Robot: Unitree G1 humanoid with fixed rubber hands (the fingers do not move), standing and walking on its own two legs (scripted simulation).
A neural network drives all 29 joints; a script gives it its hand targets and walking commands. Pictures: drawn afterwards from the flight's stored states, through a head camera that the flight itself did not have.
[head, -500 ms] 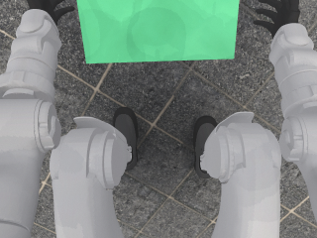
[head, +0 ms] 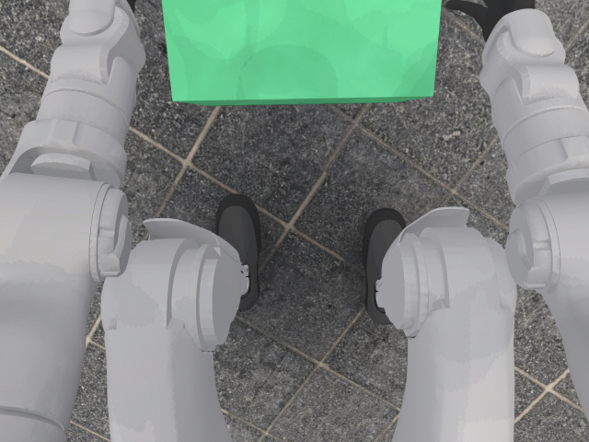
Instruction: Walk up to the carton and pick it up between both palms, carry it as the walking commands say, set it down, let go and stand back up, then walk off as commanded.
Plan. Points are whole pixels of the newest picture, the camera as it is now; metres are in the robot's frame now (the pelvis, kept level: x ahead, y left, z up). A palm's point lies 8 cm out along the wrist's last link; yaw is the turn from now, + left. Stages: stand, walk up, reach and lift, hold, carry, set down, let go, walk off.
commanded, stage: reach and lift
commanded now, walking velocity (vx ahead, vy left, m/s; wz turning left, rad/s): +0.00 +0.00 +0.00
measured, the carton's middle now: (300, 16) +0.54 +0.02 -0.27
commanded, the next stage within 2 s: none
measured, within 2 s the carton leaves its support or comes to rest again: leaves its support in 0.52 s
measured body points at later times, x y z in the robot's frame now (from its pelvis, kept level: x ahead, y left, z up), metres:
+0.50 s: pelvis +0.02 -0.01 +0.01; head +0.39 -0.01 +0.25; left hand +0.53 +0.20 -0.21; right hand +0.54 -0.18 -0.21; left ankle +0.15 +0.12 -0.32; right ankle +0.13 -0.13 -0.32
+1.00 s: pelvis +0.01 -0.01 +0.01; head +0.39 +0.00 +0.23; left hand +0.55 +0.20 -0.19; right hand +0.55 -0.18 -0.21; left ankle +0.15 +0.12 -0.32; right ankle +0.13 -0.13 -0.32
